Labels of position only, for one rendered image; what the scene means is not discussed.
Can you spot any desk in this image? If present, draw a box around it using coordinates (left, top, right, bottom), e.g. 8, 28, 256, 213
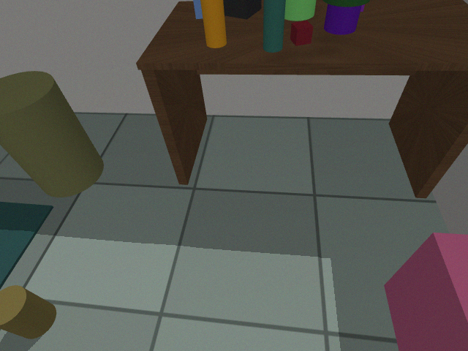
136, 0, 468, 198

